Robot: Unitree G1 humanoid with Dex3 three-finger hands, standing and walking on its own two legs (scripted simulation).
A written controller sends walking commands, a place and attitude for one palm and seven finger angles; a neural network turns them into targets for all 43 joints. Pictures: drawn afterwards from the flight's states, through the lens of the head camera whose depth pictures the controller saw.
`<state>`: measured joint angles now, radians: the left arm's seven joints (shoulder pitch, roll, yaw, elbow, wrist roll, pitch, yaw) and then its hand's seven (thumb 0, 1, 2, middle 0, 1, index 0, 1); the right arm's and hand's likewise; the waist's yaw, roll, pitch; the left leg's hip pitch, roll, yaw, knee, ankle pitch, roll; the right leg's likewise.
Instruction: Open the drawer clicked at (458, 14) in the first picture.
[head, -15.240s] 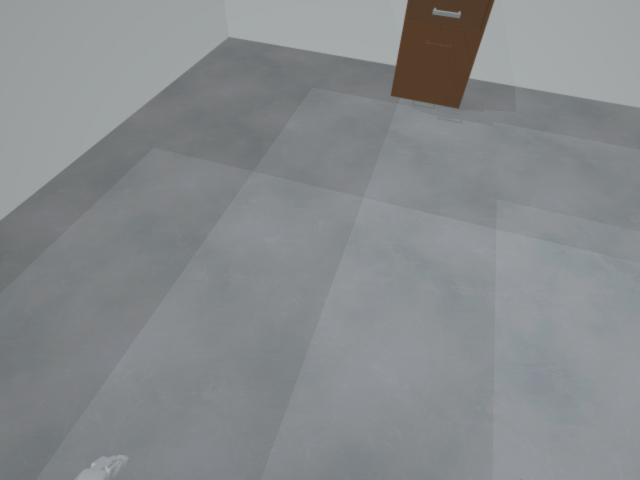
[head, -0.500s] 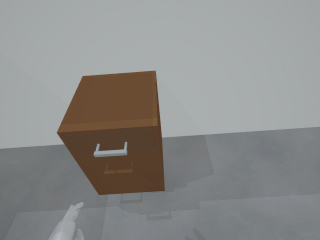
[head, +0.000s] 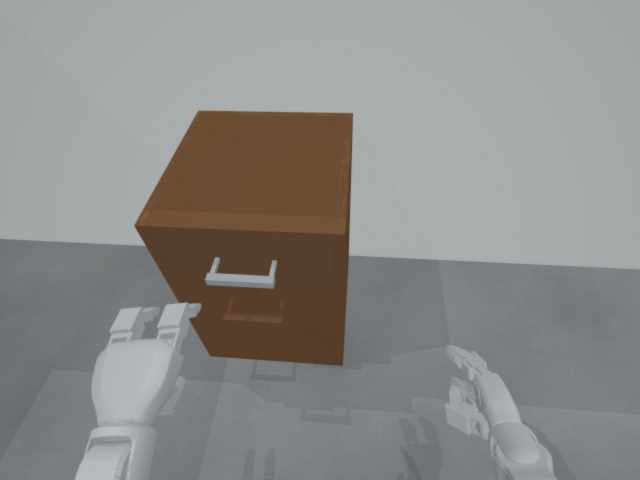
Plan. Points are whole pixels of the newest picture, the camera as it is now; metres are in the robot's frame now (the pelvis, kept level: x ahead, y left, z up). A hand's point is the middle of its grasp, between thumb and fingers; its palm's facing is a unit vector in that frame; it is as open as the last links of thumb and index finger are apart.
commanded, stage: raise the hand with hooked fingers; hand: left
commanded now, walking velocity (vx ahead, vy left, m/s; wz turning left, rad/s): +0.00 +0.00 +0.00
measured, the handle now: (242, 272) +0.53 +0.27 -0.20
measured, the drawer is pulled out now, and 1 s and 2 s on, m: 0.00 0.00 0.00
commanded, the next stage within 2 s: move the hooked fingers above the handle in 1.20 s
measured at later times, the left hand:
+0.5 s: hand (165, 314) +0.27 +0.23 +0.07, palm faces +0.08 -0.09 -0.99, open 13.1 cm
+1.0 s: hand (159, 279) +0.30 +0.24 +0.10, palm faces -0.03 -0.09 -1.00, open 13.9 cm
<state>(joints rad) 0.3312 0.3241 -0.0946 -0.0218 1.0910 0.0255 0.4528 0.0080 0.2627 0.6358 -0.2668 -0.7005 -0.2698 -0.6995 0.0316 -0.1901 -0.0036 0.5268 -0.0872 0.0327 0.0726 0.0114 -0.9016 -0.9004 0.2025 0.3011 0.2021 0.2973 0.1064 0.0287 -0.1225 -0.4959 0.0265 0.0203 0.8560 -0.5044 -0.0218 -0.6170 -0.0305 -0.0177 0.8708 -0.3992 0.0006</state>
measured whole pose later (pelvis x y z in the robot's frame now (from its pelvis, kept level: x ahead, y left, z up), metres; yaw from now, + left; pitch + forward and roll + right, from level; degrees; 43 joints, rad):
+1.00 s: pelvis +0.00 +0.01 +0.04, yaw +0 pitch +2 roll +0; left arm -0.09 0.44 -0.08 0.16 0.95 0.03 0.07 0.00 -0.49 0.31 -0.31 -1.20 -0.31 -1.20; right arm 0.16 -0.23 0.00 0.60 0.01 0.05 0.00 0.01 -0.90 -0.90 0.20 0.30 0.20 0.30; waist 0.07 0.07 -0.02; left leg -0.17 0.01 0.03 0.43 -0.29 0.00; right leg -0.29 -0.03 -0.02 0.46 -0.20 0.01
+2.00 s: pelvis +0.00 +0.01 +0.01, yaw +0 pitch +15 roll +0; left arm -0.33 0.43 0.02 0.67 1.10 -0.19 0.33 0.00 -0.49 0.31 -0.32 -1.20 -0.32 -1.20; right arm 0.27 -0.25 -0.08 0.67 -0.04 0.08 0.00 0.01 -0.90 -0.90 0.20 0.30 0.20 0.30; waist -0.03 0.02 -0.12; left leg -0.59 0.02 0.03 0.75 -0.43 0.00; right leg -0.70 -0.03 -0.01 0.74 -0.30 0.01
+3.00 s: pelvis -0.06 +0.02 -0.11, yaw -1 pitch +34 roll -3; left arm -0.91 0.61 0.13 1.12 1.21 -0.07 0.48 0.01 -0.49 0.31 -0.35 -1.24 -0.35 -1.23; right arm 0.27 -0.25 0.00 0.66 -0.08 0.09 0.04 0.00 -0.90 -0.90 0.20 0.30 0.20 0.30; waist -0.20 0.06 -0.16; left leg -1.40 0.04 -0.01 1.42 -0.61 0.02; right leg -1.47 -0.03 -0.03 1.30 -0.43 0.02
